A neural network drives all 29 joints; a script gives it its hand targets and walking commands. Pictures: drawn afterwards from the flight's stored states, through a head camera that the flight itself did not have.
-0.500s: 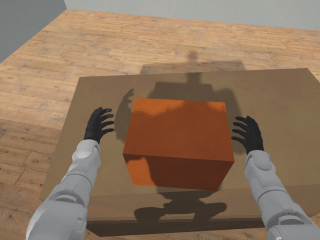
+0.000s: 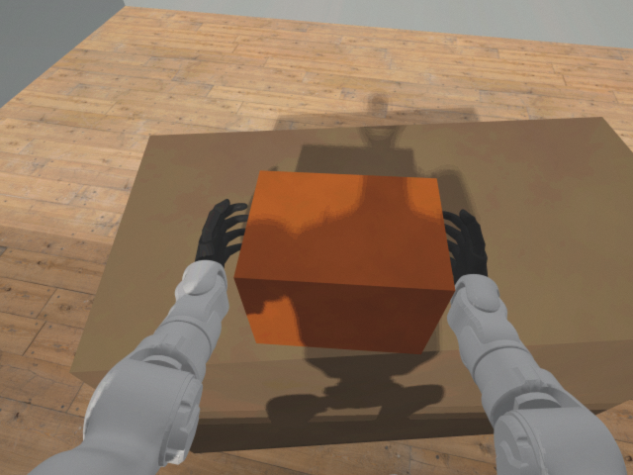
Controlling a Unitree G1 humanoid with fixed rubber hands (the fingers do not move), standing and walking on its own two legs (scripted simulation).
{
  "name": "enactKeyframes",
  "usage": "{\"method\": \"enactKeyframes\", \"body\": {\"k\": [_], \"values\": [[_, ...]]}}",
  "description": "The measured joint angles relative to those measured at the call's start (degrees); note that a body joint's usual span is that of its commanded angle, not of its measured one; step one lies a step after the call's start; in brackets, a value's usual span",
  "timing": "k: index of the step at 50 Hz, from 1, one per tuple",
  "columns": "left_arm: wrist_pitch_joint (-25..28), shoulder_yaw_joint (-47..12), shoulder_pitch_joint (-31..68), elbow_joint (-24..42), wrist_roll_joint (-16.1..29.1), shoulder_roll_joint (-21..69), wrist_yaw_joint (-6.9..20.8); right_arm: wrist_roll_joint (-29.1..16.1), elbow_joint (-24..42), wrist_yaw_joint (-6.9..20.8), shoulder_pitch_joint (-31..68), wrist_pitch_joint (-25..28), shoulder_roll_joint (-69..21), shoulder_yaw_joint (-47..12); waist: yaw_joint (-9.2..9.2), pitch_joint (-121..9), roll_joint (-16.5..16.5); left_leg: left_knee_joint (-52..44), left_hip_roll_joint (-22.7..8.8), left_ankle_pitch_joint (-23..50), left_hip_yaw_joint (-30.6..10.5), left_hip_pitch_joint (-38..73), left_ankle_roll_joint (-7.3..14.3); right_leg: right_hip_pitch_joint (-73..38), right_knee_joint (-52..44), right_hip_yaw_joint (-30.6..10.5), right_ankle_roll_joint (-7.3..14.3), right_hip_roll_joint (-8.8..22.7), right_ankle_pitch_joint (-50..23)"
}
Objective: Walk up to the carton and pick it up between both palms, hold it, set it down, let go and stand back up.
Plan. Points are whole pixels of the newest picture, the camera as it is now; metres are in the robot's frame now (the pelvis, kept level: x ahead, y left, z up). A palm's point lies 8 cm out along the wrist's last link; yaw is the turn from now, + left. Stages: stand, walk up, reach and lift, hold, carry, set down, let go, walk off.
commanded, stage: reach and lift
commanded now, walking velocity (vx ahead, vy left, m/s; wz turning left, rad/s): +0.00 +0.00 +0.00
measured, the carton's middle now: (342, 264) +0.40 -0.05 +0.01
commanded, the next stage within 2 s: none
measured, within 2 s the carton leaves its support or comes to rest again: leaves its support in 1.54 s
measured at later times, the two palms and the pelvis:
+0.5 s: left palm (221, 251) +0.43 +0.12 +0.04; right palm (466, 268) +0.36 -0.21 +0.03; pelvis +0.00 +0.00 +0.00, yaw +0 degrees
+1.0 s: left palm (221, 251) +0.42 +0.12 +0.04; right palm (465, 271) +0.36 -0.21 +0.03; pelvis +0.01 +0.00 +0.00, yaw +0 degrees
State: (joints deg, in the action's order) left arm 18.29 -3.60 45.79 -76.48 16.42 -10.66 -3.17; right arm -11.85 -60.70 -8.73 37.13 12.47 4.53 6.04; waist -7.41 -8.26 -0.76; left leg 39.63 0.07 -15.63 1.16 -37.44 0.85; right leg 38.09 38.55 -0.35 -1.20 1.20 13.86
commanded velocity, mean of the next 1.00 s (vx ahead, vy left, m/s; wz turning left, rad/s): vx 0.00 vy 0.00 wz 0.00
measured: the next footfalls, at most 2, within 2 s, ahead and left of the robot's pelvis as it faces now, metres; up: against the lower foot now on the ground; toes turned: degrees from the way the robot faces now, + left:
none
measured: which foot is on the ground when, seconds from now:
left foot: down 0.00-1.00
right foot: down 0.00-1.00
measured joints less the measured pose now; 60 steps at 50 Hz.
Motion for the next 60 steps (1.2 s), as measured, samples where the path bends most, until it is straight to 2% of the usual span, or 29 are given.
{"method": "enactKeyframes", "body": {"k": [35,46,54,60], "values": [[0.07,0.00,1.14,0.00,-0.79,0.89,-0.86,2.49,-0.15,-0.78,0.71,-0.01,-1.30,1.86,-0.55,-0.10,0.00,0.05,0.00,-0.15,0.00,-0.20,-0.02,0.21,0.04,0.00,0.02,0.00,0.16],[1.46,0.16,0.56,-0.25,-2.69,0.90,-1.40,6.86,-0.02,0.51,0.56,0.00,-2.52,5.37,-0.80,-0.52,0.00,-0.02,0.00,-0.19,0.00,-0.22,-0.02,0.19,-0.12,0.00,0.02,-0.01,0.16],[5.16,0.15,-2.59,-1.05,-2.96,1.89,-0.51,7.51,6.08,-0.06,-6.16,-0.01,-3.94,4.48,-0.86,-4.06,-0.26,-1.23,0.00,-0.22,-0.17,-0.21,-0.02,-0.05,-1.67,0.18,-0.07,-0.02,0.11],[5.36,0.08,-3.12,-1.06,-2.97,2.54,-0.54,7.50,8.89,0.02,-7.94,-1.83,-3.69,4.22,-1.09,-4.39,-1.05,-1.71,0.00,-0.24,-0.87,-0.22,-0.02,-0.80,-3.25,0.89,-0.08,-0.03,-0.25]]}}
